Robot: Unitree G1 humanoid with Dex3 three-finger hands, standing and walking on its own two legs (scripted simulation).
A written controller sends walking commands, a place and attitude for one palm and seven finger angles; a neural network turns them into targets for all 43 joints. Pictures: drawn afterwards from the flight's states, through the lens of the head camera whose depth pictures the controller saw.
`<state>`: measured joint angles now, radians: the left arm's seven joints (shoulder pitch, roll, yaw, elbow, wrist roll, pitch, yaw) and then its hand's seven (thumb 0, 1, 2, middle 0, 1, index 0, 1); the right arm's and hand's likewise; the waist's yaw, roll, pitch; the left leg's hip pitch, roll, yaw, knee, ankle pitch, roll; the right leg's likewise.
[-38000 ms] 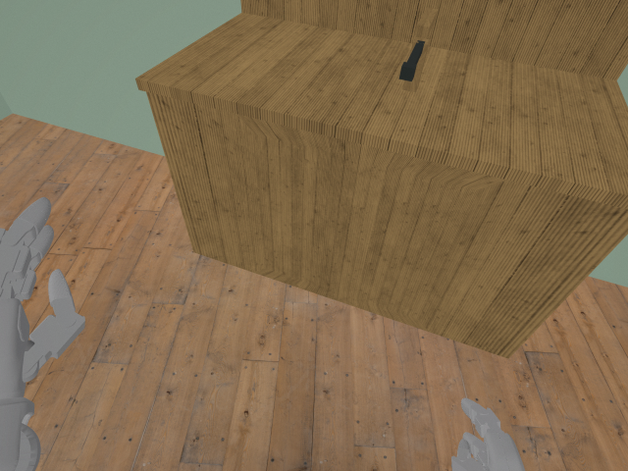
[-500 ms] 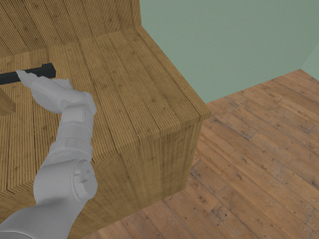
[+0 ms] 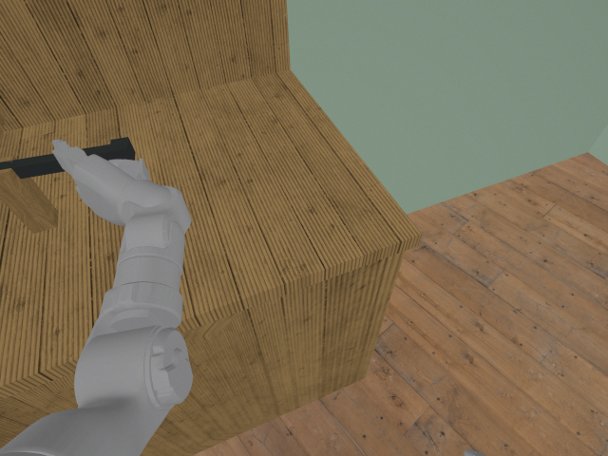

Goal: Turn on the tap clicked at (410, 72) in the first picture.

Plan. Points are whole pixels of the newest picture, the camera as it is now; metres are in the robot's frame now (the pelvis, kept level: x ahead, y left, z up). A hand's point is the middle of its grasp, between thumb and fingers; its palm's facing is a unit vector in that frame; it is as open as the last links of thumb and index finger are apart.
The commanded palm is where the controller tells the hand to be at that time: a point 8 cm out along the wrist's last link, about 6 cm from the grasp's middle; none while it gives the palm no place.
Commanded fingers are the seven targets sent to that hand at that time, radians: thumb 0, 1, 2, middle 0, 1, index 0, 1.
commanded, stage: lift the hand up off the lever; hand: left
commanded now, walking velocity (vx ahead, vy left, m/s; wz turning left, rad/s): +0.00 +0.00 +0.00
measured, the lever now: (122, 151) +0.51 +0.26 +0.14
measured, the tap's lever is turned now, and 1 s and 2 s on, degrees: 82 82 82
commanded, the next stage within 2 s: draw the hand back beside the body in 1.72 s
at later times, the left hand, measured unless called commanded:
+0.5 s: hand (132, 164) +0.44 +0.22 +0.17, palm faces +0.81 -0.58 -0.06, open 7.8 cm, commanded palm +0.39 +0.23 +0.18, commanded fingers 0.00 0.90 0.90 -0.15 -0.15 -0.15 -0.15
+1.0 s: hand (128, 157) +0.43 +0.21 +0.20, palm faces +0.82 -0.57 -0.05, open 7.8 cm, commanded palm +0.38 +0.23 +0.20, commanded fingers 0.00 0.90 0.90 -0.15 -0.15 -0.15 -0.15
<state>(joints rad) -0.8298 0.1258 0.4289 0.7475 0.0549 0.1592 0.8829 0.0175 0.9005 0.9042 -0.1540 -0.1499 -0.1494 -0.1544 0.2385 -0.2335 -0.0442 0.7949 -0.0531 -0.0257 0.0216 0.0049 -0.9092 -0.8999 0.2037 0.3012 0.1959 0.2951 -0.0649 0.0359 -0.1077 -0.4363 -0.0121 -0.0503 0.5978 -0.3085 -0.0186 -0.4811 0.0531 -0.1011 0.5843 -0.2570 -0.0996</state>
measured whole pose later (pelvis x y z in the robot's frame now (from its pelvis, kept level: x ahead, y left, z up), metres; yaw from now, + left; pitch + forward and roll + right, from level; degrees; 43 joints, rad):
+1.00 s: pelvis +0.00 +0.00 +0.01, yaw +0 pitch +3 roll +1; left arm -0.77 0.06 0.35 0.53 0.01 0.35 0.87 0.02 0.90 0.90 -0.15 -0.15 -0.15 -0.15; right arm 0.16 -0.23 -0.03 0.81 -0.03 -0.02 -0.01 0.01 -0.91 -0.90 0.20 0.30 0.20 0.30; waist -0.01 0.04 -0.09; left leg -0.30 -0.02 -0.05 0.51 -0.27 -0.02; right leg -0.35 0.05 -0.10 0.52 -0.23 -0.10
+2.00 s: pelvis +0.00 -0.01 +0.01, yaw -2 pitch +0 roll +2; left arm -0.58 0.14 0.22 0.27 -0.06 0.39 0.44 0.02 0.90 0.90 -0.15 -0.16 -0.15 -0.16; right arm 0.13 -0.22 0.01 0.71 0.03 0.07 -0.09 0.01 -0.91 -0.90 0.20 0.30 0.20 0.30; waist 0.00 0.04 -0.04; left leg -0.17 0.00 -0.01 0.42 -0.25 -0.01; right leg -0.25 0.07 -0.06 0.45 -0.21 -0.10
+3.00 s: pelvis +0.00 +0.04 +0.02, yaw -1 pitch -7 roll +0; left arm 0.36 0.32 0.24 -0.33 -0.09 -0.12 0.11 0.02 0.89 0.90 -0.21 -0.30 -0.20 -0.30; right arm 0.16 -0.22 0.01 0.65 0.00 -0.05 -0.04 0.01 -0.91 -0.90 0.20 0.30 0.20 0.30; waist 0.05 0.06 0.06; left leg 0.00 -0.03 -0.02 0.34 -0.21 0.03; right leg -0.05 0.04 -0.06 0.31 -0.14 -0.05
